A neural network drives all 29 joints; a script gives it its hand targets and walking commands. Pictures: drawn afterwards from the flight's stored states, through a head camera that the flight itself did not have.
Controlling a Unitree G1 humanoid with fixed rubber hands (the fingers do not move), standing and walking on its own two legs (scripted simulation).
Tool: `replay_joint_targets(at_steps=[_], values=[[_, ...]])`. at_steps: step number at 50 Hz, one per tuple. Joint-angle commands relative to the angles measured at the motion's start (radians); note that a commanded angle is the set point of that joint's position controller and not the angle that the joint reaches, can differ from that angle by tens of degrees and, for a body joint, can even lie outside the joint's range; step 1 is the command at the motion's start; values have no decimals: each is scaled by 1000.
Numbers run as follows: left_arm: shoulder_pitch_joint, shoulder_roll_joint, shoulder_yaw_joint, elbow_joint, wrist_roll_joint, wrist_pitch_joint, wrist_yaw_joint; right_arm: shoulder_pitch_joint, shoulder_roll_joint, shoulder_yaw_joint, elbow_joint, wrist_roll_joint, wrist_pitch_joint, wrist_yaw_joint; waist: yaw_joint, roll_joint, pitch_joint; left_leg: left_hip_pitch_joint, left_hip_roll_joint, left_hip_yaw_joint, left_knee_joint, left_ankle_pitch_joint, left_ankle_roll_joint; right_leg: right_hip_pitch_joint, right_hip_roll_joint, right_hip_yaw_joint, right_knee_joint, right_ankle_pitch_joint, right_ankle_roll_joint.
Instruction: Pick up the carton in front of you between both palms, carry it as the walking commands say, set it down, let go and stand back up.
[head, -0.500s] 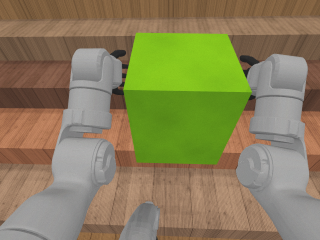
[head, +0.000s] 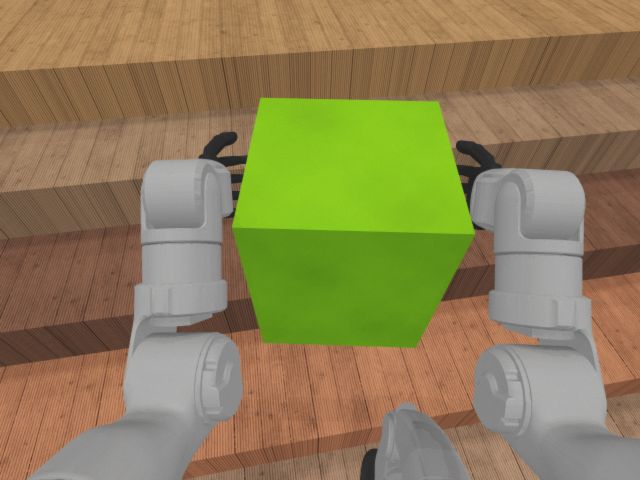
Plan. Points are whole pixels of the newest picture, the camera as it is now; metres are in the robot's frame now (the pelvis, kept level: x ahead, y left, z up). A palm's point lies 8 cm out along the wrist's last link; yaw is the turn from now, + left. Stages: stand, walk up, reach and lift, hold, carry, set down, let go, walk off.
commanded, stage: carry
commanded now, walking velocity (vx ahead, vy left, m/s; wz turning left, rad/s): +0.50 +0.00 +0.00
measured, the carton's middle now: (343, 231) +0.39 +0.02 +0.11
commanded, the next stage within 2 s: none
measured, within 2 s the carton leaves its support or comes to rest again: neither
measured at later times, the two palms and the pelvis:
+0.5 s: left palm out of the picture +0.63 +0.27 +0.37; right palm out of the picture +0.67 -0.03 +0.36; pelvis +0.28 +0.09 +0.15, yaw +2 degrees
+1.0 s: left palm out of the picture +0.97 +0.37 +0.49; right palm out of the picture +0.99 +0.08 +0.51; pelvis +0.59 +0.18 +0.33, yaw +3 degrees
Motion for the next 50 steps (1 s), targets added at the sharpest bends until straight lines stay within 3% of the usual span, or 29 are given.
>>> replay_joint_targets(at_steps=[1, 5, 10, 12, 15, 18, 20, 21, 22, 23, 24, 26, 27, 28, 29, 30, 31, 33, 35, 38, 41, 42, 43, 44, 45, 47, 48, 49, 50], values=[[-696, -1119, -585, -75, -553, -5, -196, -737, 991, 430, -64, 300, 9, 218, 76, -165, -797, -508, -209, -183, 1268, 103, 27, 999, -296, 989, -778, 55, -255], [-973, -1266, -679, -268, -694, -44, -242, -753, 982, 390, -87, 216, -9, 202, 28, -11, -542, -761, -115, -132, 1192, 10, 119, 867, -251, 673, -718, -41, -141], [-902, -1211, -629, -210, -660, -27, -226, -668, 922, 398, -6, 191, 5, 187, 52, 6, -498, -842, -86, -7, 849, -64, 112, 959, -265, 451, -777, 196, -147], [-856, -1173, -596, -182, -628, -12, -225, -666, 886, 398, -3, 190, 18, 186, 60, -88, -494, -929, -72, 7, 1049, -75, 133, 999, -307, 463, -836, 261, -204], [-820, -1089, -528, -118, -590, 16, -217, -723, 908, 414, 22, 217, 46, 182, 103, -155, -445, -1366, -35, -135, 1389, -342, 138, 1301, -407, 574, -853, 281, -207], [-763, -993, -465, -37, -524, 40, -196, -715, 917, 391, 128, 247, 74, 177, 235, -99, -349, -1934, -72, -142, 1668, -639, 103, 1767, -437, 671, -789, 499, -228], [-812, -959, -463, -46, -546, 40, -191, -746, 905, 380, 149, 247, 79, 176, 149, -4, -280, -1700, -16, -81, 1361, -676, 114, 1473, -359, 504, -920, 184, -120], [-876, -968, -457, -73, -560, 40, -197, -763, 917, 371, 161, 244, 79, 168, 61, -58, -199, -1380, 21, -21, 1050, -560, 100, 1129, -307, 340, -1077, -21, -56], [-907, -981, -429, -63, -570, 42, -208, -778, 923, 376, 146, 236, 75, 158, -19, -184, -230, -798, 5, 111, 755, -290, 109, 701, -230, 113, -1260, 89, -33], [-885, -1004, -391, -2, -555, 49, -219, -816, 939, 386, 148, 249, 72, 152, -86, -374, -255, -506, -56, 171, 684, -89, 100, 546, -207, 38, -1281, 413, -35], [-865, -1044, -395, -15, -555, 50, -231, -853, 969, 390, 114, 269, 62, 150, -141, -414, -358, -352, -110, 224, 710, 5, 100, 567, -206, -43, -1117, 929, -40], [-865, -1065, -368, -23, -529, 48, -232, -907, 1089, 437, 55, 370, 46, 161, -279, -348, -600, -141, -265, 254, 370, 6, 86, 838, -158, -63, -471, 1671, 25], [-869, -1027, -334, -6, -477, 49, -214, -964, 1130, 498, 9, 432, 35, 171, -313, -123, -626, -43, -245, 79, -34, 122, 79, 850, -69, 10, -15, 1340, 126], [-767, -1042, -325, 43, -414, 47, -196, -983, 1155, 517, 31, 459, 26, 180, -170, 113, -623, 234, 12, -368, -185, 688, 115, 461, 39, 170, 250, 205, 190], [-669, -968, -309, 50, -354, 44, -189, -909, 1184, 489, 34, 487, 3, 194, -125, 246, -748, 297, 219, -710, -114, 1153, 202, 327, 116, 368, 680, 24, 178], [-675, -999, -324, 25, -348, 39, -189, -984, 1211, 526, -104, 515, -27, 208, -131, 200, -808, 231, 169, -743, -101, 851, 254, 285, 128, 455, 812, 27, 142], [-691, -1039, -345, 46, -336, 43, -191, -1038, 1203, 512, -141, 501, -31, 222, -93, 131, -666, 199, 111, -657, -86, 482, 247, 134, 90, 393, 787, 27, 98], [-813, -1082, -395, -70, -359, 20, -192, -1120, 1296, 579, -248, 539, -42, 249, -113, 128, -477, 187, 101, -501, -91, 168, 211, -101, 27, 324, 770, -2, 57], [-807, -1070, -441, -142, -376, 10, -172, -1036, 1292, 584, -237, 532, -42, 257, -146, 26, -453, 288, 104, -430, -142, 165, 193, -184, 30, 258, 710, -68, 29], [-636, -1051, -466, -119, -355, 11, -145, -935, 1228, 585, -263, 519, -24, 252, -165, 39, -467, 467, 144, -371, -182, 486, 246, -388, 20, 121, 823, -170, -7], [-600, -1028, -513, -122, -354, 5, -142, -880, 1170, 598, -239, 476, -17, 263, -164, 41, -412, 551, 121, -276, -280, 528, 204, -564, -12, 80, 799, -277, -30], [-573, -1005, -512, -75, -339, 12, -139, -834, 1150, 584, -182, 453, -9, 270, -134, 37, -349, 426, 62, -182, -353, 542, 177, -458, -33, 40, 590, -295, -32], [-600, -987, -524, -80, -335, 12, -135, -815, 1124, 563, -141, 441, -2, 279, -116, 38, -270, 236, 28, -76, -470, 661, 171, -262, -18, -34, 347, -276, -31], [-606, -987, -538, -74, -353, 13, -131, -849, 1118, 571, -161, 441, 3, 289, -60, 27, -313, 15, -18, 52, -495, 1045, 169, 116, 34, -98, 83, -126, -54], [-651, -987, -543, -96, -369, 16, -127, -848, 1095, 551, -162, 447, 11, 294, -28, 142, -423, -58, -11, 90, -415, 1518, 148, 400, 129, -192, 18, 37, -46], [-677, -1073, -593, -100, -409, 23, -134, -851, 1068, 519, -126, 405, 22, 292, 129, 286, -636, 31, 40, 113, -56, 1964, 102, 673, 178, -174, -126, 193, -42], [-795, -1110, -625, -174, -466, 20, -144, -882, 1065, 514, -153, 381, 22, 285, 179, 218, -701, 54, 17, 103, 226, 1850, 61, 813, 177, -75, -360, 178, -61], [-849, -1107, -636, -241, -509, 15, -152, -907, 1059, 504, -197, 373, 25, 274, 217, -2, -754, -182, -106, 0, 690, 1038, -29, 1111, -7, 279, -556, 460, -195], [-748, -1166, -643, -146, -538, 12, -165, -812, 1001, 452, -120, 288, 30, 267, 202, -299, -688, -574, -305, -67, 1184, -74, -83, 1371, -220, 666, -606, 1164, -334]])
